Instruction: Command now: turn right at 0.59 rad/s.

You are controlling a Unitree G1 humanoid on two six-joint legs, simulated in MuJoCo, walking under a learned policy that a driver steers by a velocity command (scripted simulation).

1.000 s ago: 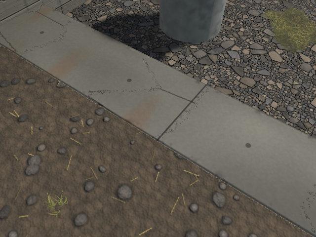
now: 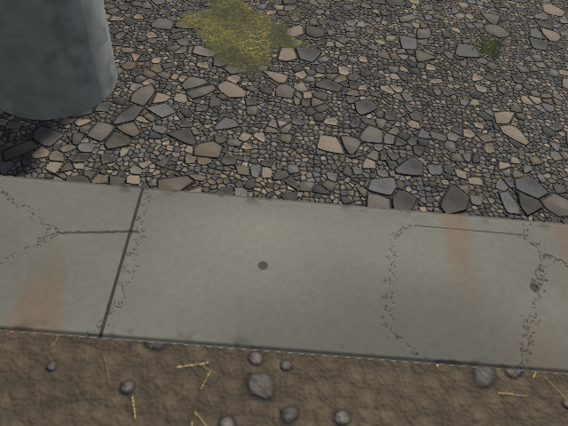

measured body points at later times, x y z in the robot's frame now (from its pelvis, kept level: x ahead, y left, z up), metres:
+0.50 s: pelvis -0.01 -0.04 +0.00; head +0.02 -0.08 +0.45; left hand +0.19 +0.19 -0.10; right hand +0.01 -0.34 -0.13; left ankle +0.04 +0.10 -0.67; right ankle -0.03 -0.11 -0.75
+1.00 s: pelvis +0.10 -0.04 +0.00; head +0.12 -0.02 +0.45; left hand +0.29 +0.17 -0.13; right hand +0.00 -0.29 -0.12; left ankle +0.05 +0.06 -0.75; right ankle +0.11 -0.19 -0.68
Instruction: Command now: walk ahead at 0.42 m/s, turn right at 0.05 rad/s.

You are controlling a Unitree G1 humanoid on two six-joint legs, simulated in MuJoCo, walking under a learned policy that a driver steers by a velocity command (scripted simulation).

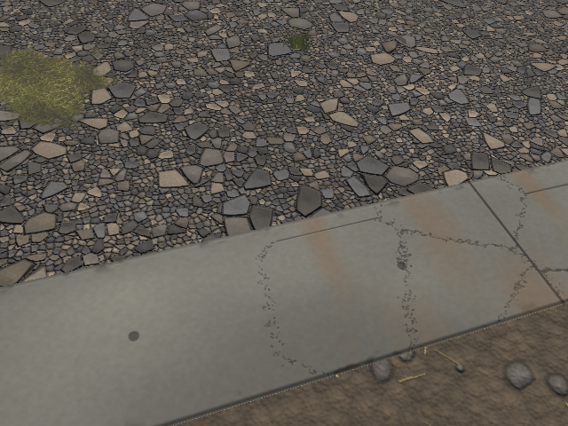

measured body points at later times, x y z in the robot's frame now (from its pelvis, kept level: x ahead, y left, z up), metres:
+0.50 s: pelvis +0.27 -0.06 +0.00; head +0.28 -0.07 +0.45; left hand +0.27 +0.21 -0.14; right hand +0.36 -0.31 -0.14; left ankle +0.32 +0.10 -0.67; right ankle +0.25 -0.11 -0.75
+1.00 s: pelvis +0.55 -0.01 -0.01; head +0.57 +0.00 +0.44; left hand +0.60 +0.25 -0.15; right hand +0.58 -0.27 -0.14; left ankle +0.57 +0.05 -0.75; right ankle +0.54 -0.15 -0.66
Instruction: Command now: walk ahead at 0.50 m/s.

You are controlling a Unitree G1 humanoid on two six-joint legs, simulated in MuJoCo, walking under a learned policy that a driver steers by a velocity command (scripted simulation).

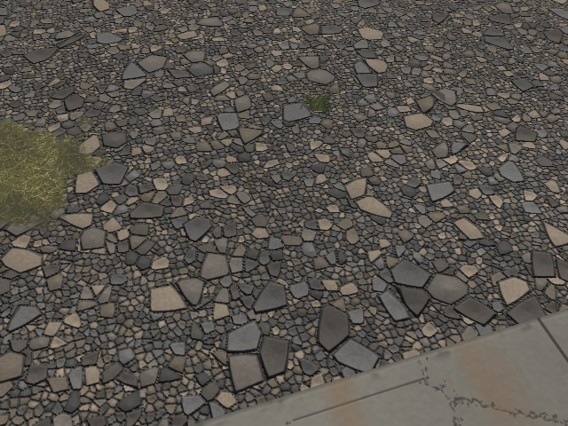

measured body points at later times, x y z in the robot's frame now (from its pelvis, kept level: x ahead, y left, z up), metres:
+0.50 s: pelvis +0.26 -0.05 +0.00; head +0.28 -0.06 +0.45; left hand +0.33 +0.21 -0.13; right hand +0.29 -0.31 -0.15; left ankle +0.19 +0.07 -0.65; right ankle +0.31 -0.12 -0.74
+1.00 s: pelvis +0.46 +0.01 -0.03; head +0.46 +0.02 +0.42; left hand +0.46 +0.30 -0.16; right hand +0.61 -0.23 -0.16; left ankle +0.40 +0.06 -0.74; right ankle +0.47 -0.13 -0.67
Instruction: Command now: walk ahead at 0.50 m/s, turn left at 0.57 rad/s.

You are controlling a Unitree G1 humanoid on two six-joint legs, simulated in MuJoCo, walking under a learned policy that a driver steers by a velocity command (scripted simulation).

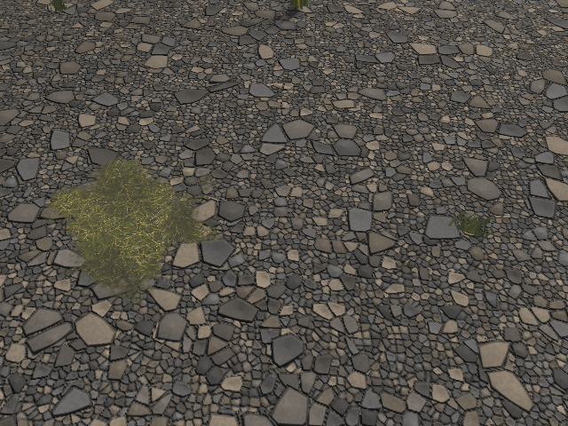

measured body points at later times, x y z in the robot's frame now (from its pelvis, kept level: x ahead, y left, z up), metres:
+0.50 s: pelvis +0.32 -0.08 -0.16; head +0.35 -0.10 +0.29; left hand +0.42 +0.19 -0.27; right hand +0.32 -0.36 -0.31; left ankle +0.09 +0.06 -0.62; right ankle +0.39 -0.17 -0.89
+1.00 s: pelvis +0.53 -0.03 -0.15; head +0.56 +0.00 +0.30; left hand +0.50 +0.22 -0.31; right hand +0.72 -0.25 -0.26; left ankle +0.57 +0.05 -0.89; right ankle +0.47 -0.16 -0.81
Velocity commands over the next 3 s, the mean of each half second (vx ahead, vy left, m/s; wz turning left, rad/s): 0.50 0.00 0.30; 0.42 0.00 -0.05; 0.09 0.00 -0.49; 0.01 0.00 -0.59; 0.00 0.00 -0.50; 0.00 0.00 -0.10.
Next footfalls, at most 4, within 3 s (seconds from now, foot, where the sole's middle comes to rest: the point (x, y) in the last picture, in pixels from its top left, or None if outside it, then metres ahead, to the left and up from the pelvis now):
0.42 right None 0.43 -0.16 -0.93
0.86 left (265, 414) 0.62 0.06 -0.93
1.36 right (344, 411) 0.62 -0.15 -0.93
1.92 left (275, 395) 0.67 0.03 -0.93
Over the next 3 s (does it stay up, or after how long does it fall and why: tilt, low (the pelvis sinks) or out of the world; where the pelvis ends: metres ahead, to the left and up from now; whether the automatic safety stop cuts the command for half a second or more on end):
stays up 0.55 -0.04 -0.15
